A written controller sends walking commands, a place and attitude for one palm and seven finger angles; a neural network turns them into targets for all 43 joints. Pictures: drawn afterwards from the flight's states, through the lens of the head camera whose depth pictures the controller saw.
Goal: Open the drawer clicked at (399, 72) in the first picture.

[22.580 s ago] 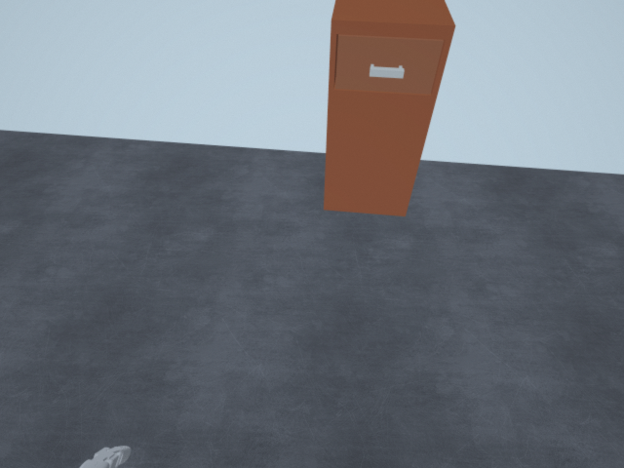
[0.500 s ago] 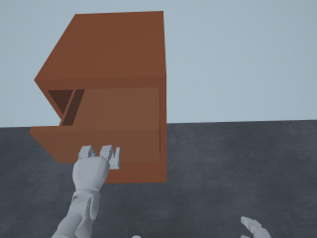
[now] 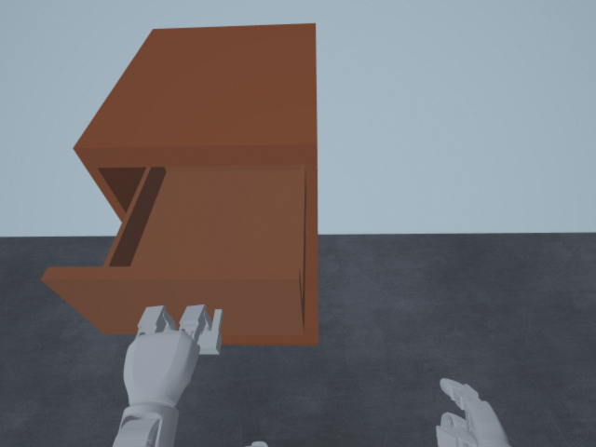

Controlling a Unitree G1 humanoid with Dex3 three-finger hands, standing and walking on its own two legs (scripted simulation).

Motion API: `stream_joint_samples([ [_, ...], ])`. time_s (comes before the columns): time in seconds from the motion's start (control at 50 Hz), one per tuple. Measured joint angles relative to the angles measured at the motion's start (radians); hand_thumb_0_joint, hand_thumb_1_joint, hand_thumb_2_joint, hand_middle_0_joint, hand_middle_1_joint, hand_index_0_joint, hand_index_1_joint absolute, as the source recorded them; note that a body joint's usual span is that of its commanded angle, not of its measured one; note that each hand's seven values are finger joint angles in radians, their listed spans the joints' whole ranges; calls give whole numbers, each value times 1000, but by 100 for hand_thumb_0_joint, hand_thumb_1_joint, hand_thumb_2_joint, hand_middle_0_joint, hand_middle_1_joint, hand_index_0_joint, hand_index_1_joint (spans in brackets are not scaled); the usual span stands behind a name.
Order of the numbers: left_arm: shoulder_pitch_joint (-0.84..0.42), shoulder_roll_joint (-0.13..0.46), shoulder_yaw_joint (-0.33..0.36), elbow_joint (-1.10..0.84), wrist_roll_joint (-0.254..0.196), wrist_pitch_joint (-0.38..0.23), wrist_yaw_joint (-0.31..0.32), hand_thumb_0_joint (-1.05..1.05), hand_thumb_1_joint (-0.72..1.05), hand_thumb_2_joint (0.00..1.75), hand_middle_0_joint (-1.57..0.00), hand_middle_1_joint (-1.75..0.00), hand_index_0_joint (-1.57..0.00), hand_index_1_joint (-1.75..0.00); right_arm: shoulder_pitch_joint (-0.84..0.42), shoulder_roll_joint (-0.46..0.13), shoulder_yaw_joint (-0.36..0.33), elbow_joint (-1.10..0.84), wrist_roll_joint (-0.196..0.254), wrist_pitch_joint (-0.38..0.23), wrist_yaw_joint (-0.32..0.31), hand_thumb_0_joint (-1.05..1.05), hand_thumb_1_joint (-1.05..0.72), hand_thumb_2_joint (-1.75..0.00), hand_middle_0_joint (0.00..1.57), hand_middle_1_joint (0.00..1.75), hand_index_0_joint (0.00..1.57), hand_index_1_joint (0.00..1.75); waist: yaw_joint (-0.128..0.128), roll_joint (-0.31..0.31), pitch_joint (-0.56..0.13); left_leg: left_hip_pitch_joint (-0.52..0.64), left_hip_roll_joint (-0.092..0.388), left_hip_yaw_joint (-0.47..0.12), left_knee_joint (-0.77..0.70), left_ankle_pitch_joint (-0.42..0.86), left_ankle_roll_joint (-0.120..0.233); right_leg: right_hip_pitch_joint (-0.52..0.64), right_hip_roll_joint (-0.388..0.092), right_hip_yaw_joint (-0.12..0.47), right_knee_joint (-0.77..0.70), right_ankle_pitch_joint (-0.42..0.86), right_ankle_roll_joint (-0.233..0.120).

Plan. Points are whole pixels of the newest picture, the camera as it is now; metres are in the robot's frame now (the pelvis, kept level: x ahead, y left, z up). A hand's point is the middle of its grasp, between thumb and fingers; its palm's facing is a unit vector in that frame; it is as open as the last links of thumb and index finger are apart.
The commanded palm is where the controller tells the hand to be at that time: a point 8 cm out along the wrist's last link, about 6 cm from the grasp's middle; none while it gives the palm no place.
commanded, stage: pull the drawer open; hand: left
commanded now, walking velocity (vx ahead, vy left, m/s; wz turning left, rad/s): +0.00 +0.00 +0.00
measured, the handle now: (183, 328) +0.29 +0.19 -0.01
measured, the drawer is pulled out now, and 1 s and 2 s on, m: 0.21 0.30 0.29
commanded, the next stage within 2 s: open the thumb to release the handle in 0.82 s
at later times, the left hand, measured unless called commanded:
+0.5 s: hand (169, 422) +0.17 +0.18 -0.03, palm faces -0.04 -0.14 -0.99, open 5.8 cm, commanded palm +0.13 +0.20 +0.02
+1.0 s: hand (162, 444) +0.15 +0.18 -0.03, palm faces -0.04 -0.11 -0.99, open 6.0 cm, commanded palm +0.12 +0.20 +0.02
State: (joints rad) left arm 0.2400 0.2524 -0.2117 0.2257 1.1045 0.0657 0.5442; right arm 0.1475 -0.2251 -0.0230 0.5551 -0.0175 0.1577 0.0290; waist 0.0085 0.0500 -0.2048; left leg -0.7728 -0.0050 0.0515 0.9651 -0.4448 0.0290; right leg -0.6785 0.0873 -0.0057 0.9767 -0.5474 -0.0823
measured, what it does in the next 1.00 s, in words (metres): stands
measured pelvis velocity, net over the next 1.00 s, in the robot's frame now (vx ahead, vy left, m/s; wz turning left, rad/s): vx -0.01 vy -0.02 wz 0.02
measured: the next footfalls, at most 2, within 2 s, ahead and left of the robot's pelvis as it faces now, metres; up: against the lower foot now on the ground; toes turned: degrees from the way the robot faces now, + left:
none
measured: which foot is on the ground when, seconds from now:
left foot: down 0.00-1.00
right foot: down 0.00-1.00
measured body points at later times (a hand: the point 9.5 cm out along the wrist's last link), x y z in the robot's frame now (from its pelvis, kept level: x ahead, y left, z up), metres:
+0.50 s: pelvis -0.01 -0.01 -0.01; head +0.03 -0.04 +0.44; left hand +0.17 +0.19 +0.02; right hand +0.20 -0.23 -0.11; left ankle +0.01 +0.10 -0.68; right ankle -0.04 -0.07 -0.68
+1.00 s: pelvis -0.01 -0.02 -0.03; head +0.03 -0.06 +0.42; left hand +0.14 +0.19 +0.02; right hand +0.20 -0.24 -0.13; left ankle +0.01 +0.10 -0.68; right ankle -0.04 -0.07 -0.68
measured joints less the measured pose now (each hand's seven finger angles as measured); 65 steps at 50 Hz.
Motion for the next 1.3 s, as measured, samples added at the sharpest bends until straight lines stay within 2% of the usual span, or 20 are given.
stream_joint_samples([
  [0.32,159,10,18,-120,0,-38,4,4,68,77,-26,-134,-42,-135,-12,-3,10,-39,-9,-8,22,1,-91,-90,20,30,20,30,8,8,-2,-16,3,2,30,-12,-6,-20,3,1,38,-15,-8],
  [0.68,338,38,72,-250,-1,-146,-2,5,69,74,-25,-134,-42,-135,-13,0,18,-55,-30,-31,33,1,-91,-90,20,30,20,30,34,2,-12,-73,4,-8,93,-24,-20,-80,4,-15,115,-40,-24],
  [0.92,384,44,128,-293,-24,-187,-37,5,68,72,-25,-135,-40,-132,-14,10,16,-64,-39,-36,49,1,-91,-90,20,30,20,30,19,1,-24,-101,11,-7,116,-35,-29,-112,11,-14,143,-52,-34],
  [1.02,346,71,117,-277,10,-209,15,3,67,75,-29,-135,-40,-132,-11,-14,0,-54,-51,-42,33,1,-91,-90,20,30,20,30,33,12,-18,-149,3,-25,152,-41,-28,-150,6,-34,172,-64,-35],
  [1.14,303,61,100,-271,-10,-194,26,1,54,73,-34,-133,-40,-131,-11,-17,-11,-29,-44,-33,14,1,-91,-90,20,30,20,30,51,18,-11,-169,-5,-32,165,-38,-30,-168,-2,-42,190,-67,-34],
  [1.3,266,65,93,-225,-22,-167,15,0,12,57,-36,-131,-37,-127,-8,9,12,-15,-25,-25,-4,1,-91,-90,20,30,20,30,45,6,-14,-133,-2,-33,124,-14,-32,-138,2,-41,154,-43,-39],
])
